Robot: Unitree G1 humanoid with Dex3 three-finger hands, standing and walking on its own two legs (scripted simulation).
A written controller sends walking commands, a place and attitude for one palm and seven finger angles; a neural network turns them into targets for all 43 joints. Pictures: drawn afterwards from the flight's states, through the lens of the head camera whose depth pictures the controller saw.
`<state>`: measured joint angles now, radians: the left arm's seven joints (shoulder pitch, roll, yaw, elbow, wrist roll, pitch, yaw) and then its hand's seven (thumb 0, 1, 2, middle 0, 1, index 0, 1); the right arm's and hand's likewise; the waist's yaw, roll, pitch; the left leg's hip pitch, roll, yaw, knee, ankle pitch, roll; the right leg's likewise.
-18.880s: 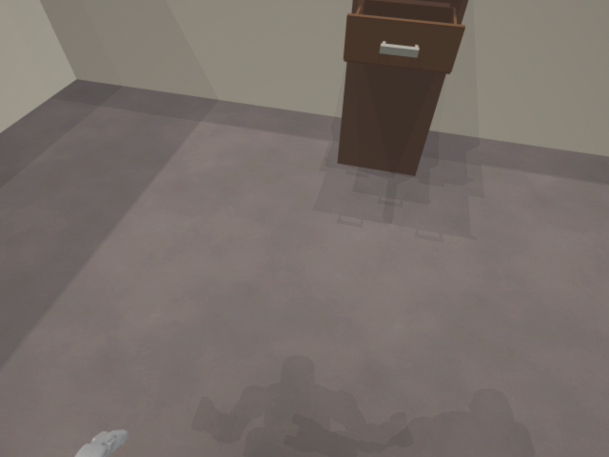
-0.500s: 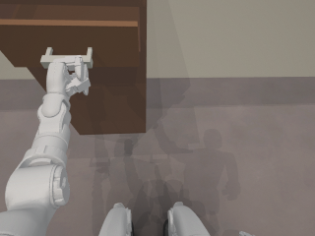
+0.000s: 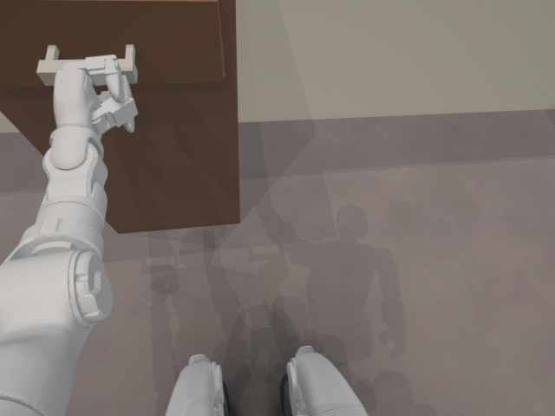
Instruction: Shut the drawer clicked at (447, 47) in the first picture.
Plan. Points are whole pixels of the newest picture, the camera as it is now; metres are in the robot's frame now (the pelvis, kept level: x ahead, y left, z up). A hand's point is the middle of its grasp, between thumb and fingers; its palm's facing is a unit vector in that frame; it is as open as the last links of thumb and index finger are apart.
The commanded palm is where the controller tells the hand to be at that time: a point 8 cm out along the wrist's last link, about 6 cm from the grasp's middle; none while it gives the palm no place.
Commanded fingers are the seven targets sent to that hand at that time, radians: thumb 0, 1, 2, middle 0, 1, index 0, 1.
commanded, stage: push the drawer shut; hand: left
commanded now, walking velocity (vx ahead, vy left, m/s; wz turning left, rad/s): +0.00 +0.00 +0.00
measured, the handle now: (91, 61) +0.61 +0.20 +0.07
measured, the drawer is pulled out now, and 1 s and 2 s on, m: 0.02 0.00 0.00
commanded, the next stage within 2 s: pull the fist back off the drawer in 0.52 s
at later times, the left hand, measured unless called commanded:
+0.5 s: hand (120, 88) +0.56 +0.16 +0.07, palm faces +0.02 -1.00 -0.06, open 3.3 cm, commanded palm +0.59 +0.18 +0.08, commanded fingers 0.00 0.90 0.90 -1.40 -1.60 -1.40 -1.60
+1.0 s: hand (117, 88) +0.56 +0.16 +0.07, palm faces +0.01 -1.00 -0.05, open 3.3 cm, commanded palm +0.55 +0.18 +0.08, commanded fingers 0.00 0.90 0.90 -1.40 -1.60 -1.40 -1.60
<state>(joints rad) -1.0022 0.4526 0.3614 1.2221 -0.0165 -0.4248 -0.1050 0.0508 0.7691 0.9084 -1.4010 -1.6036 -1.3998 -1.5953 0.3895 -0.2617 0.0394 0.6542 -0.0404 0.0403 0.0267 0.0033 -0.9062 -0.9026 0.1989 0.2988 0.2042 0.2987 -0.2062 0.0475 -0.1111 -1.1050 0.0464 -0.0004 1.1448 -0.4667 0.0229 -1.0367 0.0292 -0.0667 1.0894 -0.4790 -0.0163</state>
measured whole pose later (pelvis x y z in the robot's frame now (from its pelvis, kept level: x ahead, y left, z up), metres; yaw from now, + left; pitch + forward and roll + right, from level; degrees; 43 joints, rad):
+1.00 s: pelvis -0.03 +0.01 -0.02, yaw +0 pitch +28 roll -6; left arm -1.23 0.59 0.33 1.32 0.04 -0.34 -0.10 0.05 0.58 0.90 -1.40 -1.60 -1.40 -1.60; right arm 0.42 -0.27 0.08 0.66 -0.06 -0.02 0.03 0.00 -0.91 -0.90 0.20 0.30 0.21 0.30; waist -0.27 0.05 -0.10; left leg -1.28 0.04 -0.03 1.22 -0.44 0.04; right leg -1.18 0.03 -0.10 1.13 -0.44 0.00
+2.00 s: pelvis +0.05 -0.01 +0.07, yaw +1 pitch +8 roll -1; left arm -0.13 0.29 0.16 0.29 -0.16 -0.20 -0.12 0.01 0.90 0.90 -1.40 -1.60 -1.40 -1.60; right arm 0.23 -0.27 0.00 0.54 0.05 0.04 -0.03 0.01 -0.91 -0.90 0.20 0.30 0.20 0.30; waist -0.02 0.04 -0.10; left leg -0.50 0.02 0.02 0.76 -0.40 0.01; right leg -0.45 0.02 -0.04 0.72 -0.41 -0.02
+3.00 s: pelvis +0.04 -0.01 +0.09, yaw +1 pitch -3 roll -1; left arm 0.53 0.34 0.30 -0.47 -0.06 -0.13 0.10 0.01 0.89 0.90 -1.41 -1.60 -1.41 -1.59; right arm 0.20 -0.23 0.02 0.61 0.00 -0.08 -0.07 0.01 -0.90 -0.90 0.20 0.30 0.20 0.30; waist 0.05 0.08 0.01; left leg -0.14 0.02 0.02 0.46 -0.26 0.01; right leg -0.08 0.03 -0.03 0.40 -0.27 -0.02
